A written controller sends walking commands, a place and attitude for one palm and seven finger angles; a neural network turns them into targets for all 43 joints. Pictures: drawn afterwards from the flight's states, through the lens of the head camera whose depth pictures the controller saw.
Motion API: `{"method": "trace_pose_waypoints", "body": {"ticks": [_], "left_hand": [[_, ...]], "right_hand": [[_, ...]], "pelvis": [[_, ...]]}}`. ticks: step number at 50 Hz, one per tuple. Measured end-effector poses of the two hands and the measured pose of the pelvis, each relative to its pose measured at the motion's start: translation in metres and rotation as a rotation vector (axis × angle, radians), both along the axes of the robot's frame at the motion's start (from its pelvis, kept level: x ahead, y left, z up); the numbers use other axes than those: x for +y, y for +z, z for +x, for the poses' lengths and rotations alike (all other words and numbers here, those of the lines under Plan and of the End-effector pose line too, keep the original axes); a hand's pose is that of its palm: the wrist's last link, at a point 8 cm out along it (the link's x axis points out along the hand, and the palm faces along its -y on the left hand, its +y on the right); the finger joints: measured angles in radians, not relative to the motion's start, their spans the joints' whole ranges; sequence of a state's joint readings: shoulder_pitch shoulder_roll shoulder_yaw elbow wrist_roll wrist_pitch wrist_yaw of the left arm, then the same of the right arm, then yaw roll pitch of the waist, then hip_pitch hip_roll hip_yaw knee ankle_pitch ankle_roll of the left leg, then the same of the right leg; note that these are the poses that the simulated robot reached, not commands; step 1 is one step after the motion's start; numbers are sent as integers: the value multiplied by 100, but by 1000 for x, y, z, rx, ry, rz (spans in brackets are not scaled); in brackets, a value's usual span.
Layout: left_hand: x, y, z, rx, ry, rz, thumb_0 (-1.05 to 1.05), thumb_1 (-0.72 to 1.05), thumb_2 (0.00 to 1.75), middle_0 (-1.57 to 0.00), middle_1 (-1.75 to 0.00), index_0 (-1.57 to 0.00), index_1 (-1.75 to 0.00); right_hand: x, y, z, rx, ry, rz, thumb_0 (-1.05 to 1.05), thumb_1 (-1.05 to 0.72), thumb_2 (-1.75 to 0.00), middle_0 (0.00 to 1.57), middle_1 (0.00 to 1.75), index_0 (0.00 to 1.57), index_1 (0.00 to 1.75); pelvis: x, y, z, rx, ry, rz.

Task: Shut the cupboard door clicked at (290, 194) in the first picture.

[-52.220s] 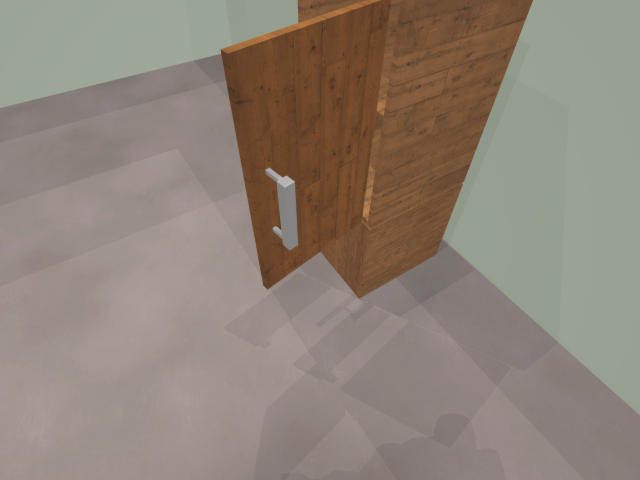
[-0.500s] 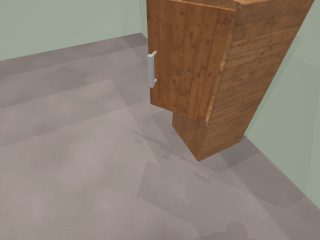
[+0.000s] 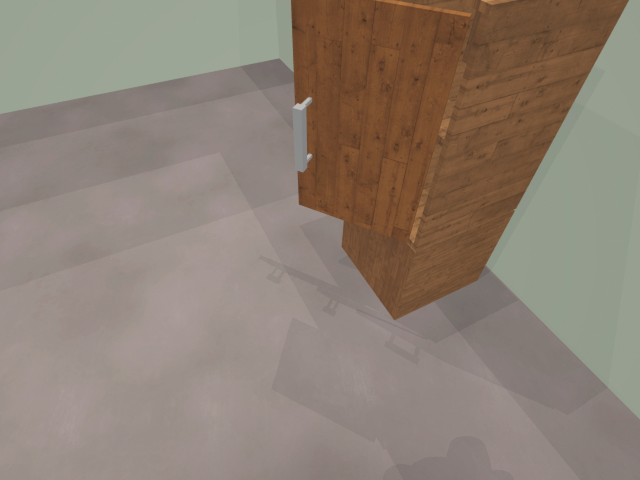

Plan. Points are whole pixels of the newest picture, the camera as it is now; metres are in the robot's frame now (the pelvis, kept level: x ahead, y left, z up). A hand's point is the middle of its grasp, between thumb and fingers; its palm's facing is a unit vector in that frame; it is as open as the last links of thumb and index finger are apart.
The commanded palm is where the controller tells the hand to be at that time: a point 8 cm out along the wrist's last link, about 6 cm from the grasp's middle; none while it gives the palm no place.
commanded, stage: walk to a spot facing it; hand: left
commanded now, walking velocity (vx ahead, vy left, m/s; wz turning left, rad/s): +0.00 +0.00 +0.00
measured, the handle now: (304, 135) +0.89 +0.08 -0.07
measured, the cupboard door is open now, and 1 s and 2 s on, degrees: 37 37 37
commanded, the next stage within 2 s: none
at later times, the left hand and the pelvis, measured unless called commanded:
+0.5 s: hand out of the picture +0.02 +0.22 -0.20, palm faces +0.20 -0.95 -0.24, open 7.4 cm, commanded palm none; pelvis -0.01 +0.02 -0.02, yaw +11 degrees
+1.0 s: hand out of the picture -0.05 +0.18 -0.16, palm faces +0.45 -0.83 -0.32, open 7.4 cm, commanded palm none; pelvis -0.01 -0.04 -0.01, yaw +30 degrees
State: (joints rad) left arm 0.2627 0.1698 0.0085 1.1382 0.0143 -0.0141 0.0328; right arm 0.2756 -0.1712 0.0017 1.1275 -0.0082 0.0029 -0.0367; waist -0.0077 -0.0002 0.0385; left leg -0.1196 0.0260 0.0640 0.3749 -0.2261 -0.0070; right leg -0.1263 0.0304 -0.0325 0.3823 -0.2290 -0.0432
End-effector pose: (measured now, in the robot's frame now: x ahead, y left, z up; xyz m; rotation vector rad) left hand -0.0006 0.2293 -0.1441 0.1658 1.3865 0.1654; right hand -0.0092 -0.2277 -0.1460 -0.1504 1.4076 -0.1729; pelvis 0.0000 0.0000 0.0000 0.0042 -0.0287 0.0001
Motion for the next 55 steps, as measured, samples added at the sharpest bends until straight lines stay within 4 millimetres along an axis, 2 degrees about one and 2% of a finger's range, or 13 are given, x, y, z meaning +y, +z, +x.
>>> {"method": "trace_pose_waypoints", "body": {"ticks": [8,14,19,25,29,33,40,42,45,50,55], "left_hand": [[12,4,17,-34,-15,28,1,91,89,-20,-30,-20,-30],[16,4,22,-63,19,45,1,91,89,-20,-30,-20,-30],[23,-4,16,-97,81,44,1,90,89,-20,-30,-20,-30],[41,-20,0,-113,166,36,1,90,89,-20,-30,-20,-30],[49,-10,-7,-108,196,54,1,91,89,-20,-30,-20,-30],[51,4,-9,-143,228,78,1,91,89,-20,-30,-20,-30],[36,17,-18,-204,290,143,1,91,89,-20,-30,-20,-30],[28,16,-28,-208,312,170,1,91,89,-20,-30,-20,-30],[12,21,-48,-172,360,171,1,91,89,-20,-30,-20,-30],[-9,19,-76,-121,434,146,1,90,89,-20,-30,-20,-30],[-19,5,-108,-105,537,115,1,90,89,-20,-30,-20,-30]], "right_hand": [[-9,2,19,-40,18,-17,0,-91,-90,20,30,20,30],[-7,-2,24,-30,45,-8,0,-91,-90,19,30,20,30],[-1,-8,29,-1,88,-5,0,-91,-90,20,30,20,30],[10,-9,47,-20,178,-26,0,-91,-90,20,30,20,30],[13,-2,59,-39,231,-30,0,-91,-90,20,30,20,30],[8,3,73,-47,285,-30,0,-91,-90,20,30,20,30],[-18,-4,115,-80,373,-21,0,-91,-90,20,30,21,30],[-25,-11,133,-97,396,-16,0,-91,-90,20,30,20,30],[-28,-8,158,-122,442,-16,0,-91,-90,20,30,20,30],[-12,3,193,-170,522,8,0,-91,-90,19,30,20,30],[25,6,222,-200,647,18,0,-91,-90,19,30,20,30]], "pelvis": [[0,1,2,-2,0,1],[0,-3,-1,6,39,3],[5,-11,-6,1,109,-13],[17,-22,-12,-2,191,-4],[17,-15,-17,19,230,-2],[10,-8,-20,35,276,-15],[-19,-12,-19,55,376,-18],[-28,-17,-18,60,399,-2],[-33,-13,-18,42,445,1],[-38,-8,-13,37,520,35],[-33,-13,-13,38,600,33]]}}
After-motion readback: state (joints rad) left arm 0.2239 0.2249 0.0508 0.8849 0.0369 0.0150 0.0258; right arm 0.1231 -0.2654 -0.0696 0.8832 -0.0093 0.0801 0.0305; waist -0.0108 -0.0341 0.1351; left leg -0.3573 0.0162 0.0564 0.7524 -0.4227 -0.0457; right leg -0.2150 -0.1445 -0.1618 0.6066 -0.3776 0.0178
